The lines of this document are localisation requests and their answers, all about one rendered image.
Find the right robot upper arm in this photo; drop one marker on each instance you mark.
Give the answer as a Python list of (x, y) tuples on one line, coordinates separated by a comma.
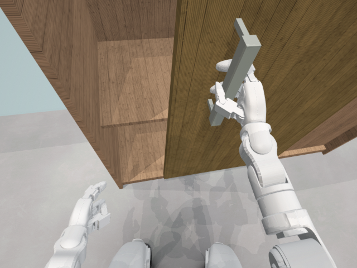
[(306, 253)]

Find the wardrobe door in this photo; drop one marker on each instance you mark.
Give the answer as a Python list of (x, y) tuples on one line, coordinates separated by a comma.
[(307, 65), (337, 124)]

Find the left robot thigh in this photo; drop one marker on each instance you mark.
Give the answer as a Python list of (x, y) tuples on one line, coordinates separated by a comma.
[(132, 255)]

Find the right robot thigh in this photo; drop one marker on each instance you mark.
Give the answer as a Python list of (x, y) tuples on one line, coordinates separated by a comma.
[(221, 256)]

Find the robot thigh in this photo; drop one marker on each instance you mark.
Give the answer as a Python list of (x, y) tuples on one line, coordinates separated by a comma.
[(132, 255), (221, 256)]

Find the robot right hand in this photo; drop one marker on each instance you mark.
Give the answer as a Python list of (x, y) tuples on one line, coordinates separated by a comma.
[(250, 97)]

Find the left robot forearm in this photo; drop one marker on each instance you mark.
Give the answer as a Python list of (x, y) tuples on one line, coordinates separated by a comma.
[(70, 248)]

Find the handle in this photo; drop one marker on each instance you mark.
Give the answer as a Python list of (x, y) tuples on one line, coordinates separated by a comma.
[(243, 58)]

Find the right robot forearm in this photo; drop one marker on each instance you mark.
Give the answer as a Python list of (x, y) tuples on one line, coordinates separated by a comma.
[(282, 213)]

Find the robot left hand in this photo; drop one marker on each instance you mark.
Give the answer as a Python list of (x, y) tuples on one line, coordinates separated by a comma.
[(85, 212)]

